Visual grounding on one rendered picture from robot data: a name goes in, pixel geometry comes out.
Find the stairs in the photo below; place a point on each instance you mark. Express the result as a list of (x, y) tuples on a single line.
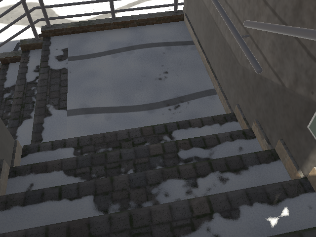
[(199, 177), (18, 95)]

